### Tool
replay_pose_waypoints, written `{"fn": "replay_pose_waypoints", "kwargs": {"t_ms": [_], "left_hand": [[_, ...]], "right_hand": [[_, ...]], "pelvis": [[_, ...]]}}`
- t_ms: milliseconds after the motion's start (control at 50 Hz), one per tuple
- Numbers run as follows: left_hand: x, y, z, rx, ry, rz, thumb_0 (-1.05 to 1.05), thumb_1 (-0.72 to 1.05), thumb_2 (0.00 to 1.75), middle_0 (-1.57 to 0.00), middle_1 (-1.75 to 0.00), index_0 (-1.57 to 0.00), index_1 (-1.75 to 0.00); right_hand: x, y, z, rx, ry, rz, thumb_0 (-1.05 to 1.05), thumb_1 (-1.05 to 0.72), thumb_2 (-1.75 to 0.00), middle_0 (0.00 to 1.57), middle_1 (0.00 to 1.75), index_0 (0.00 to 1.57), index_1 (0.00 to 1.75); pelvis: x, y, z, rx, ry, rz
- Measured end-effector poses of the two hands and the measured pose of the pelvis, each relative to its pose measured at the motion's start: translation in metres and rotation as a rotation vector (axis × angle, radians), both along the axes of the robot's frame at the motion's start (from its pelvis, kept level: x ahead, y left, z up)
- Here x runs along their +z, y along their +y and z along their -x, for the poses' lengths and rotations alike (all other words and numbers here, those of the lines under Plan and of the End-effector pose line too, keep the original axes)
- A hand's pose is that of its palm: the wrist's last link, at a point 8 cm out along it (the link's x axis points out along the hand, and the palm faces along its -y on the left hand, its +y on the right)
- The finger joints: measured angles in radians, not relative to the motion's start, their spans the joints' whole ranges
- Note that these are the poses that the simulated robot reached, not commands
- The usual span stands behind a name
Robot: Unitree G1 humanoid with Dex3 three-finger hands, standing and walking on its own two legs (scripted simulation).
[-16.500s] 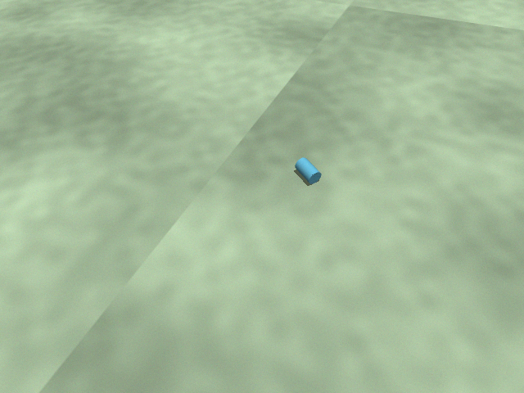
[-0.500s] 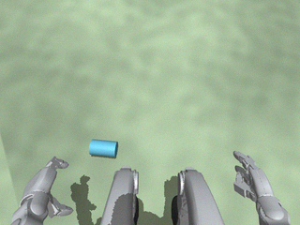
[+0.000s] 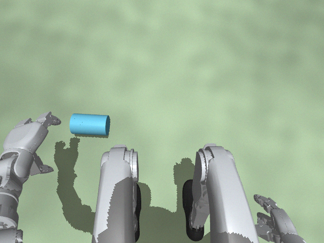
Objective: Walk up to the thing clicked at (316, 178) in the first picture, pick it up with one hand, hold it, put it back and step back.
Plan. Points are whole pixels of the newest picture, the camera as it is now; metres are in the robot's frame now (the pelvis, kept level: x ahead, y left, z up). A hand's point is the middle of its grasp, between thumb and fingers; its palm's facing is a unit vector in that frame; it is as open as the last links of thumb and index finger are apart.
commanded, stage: rise first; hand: left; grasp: from above
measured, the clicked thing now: (90, 124) +0.44 +0.29 -0.36
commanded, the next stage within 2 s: none
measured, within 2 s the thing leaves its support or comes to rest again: neither
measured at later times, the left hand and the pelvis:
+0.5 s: hand (54, 141) +0.35 +0.34 -0.21, palm faces -0.50 -0.15 -0.85, open 14.2 cm; pelvis +0.00 +0.01 -0.05, yaw -1 degrees
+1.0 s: hand (61, 136) +0.37 +0.34 -0.24, palm faces -0.47 -0.08 -0.88, open 14.1 cm; pelvis +0.01 +0.01 -0.07, yaw -2 degrees
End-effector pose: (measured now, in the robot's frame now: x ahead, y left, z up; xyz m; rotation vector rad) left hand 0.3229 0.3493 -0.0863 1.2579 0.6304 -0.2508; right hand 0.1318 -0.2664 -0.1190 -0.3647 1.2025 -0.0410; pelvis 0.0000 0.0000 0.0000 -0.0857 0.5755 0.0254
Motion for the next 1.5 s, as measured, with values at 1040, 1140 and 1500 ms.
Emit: {"fn": "replay_pose_waypoints", "kwargs": {"t_ms": [1040, 1140, 1500], "left_hand": [[-0.097, -0.009, -0.052, -0.23, -0.098, -0.135, -0.01, -0.5, 0.99, -0.09, -0.97, -0.09, -0.97], [-0.099, -0.01, -0.053, -0.222, -0.085, -0.147, 0.0, -0.5, 0.98, -0.09, -1.0, -0.09, -0.98], [-0.108, -0.017, -0.062, -0.244, -0.1, -0.137, 0.0, -0.49, 0.98, -0.09, -1.03, -0.09, -1.01]], "right_hand": [[-0.06, -0.002, 0.018, 0.024, 0.173, 0.06, 0.0, -0.91, -0.91, 0.21, 0.3, 0.2, 0.3], [-0.063, -0.004, 0.013, 0.036, 0.167, 0.058, 0.0, -0.91, -0.91, 0.21, 0.3, 0.2, 0.3], [-0.067, -0.009, 0.02, 0.042, 0.193, 0.074, 0.0, -0.92, -0.91, 0.2, 0.3, 0.2, 0.3]], "pelvis": [[-0.072, 0.006, -0.01, -0.016, -0.001, 0.028], [-0.072, 0.004, -0.011, -0.015, 0.003, 0.024], [-0.079, 0.003, -0.013, -0.017, -0.002, 0.023]]}}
